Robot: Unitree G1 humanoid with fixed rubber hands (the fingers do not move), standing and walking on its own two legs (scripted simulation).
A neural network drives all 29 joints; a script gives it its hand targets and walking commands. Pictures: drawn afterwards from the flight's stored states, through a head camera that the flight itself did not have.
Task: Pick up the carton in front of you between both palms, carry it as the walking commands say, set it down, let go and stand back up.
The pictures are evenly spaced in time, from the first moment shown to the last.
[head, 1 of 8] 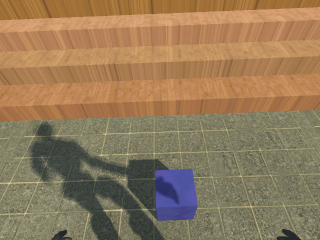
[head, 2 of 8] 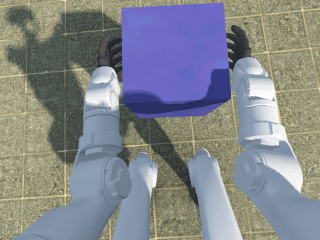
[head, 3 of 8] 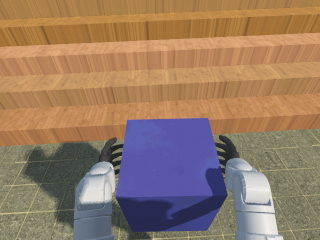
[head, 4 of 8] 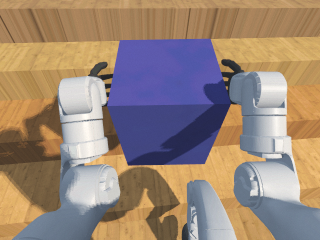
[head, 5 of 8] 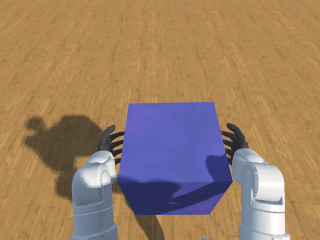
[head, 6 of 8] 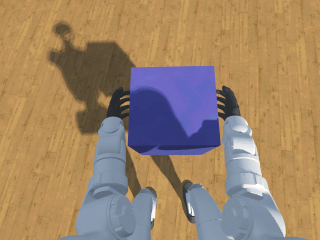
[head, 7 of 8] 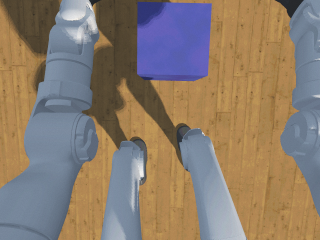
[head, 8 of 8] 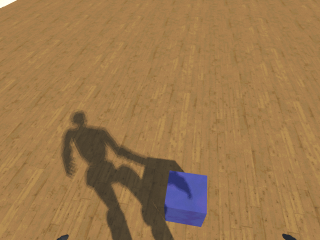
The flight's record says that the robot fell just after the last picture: no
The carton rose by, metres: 2.56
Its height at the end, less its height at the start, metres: +1.78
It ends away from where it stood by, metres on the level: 5.36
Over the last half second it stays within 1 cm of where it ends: yes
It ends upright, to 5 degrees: yes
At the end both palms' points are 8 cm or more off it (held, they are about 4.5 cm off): yes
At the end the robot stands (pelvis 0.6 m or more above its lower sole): yes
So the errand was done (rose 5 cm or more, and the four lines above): yes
